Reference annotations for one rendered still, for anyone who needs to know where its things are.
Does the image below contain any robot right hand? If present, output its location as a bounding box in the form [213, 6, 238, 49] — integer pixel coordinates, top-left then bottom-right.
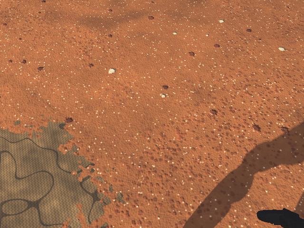
[256, 208, 304, 228]

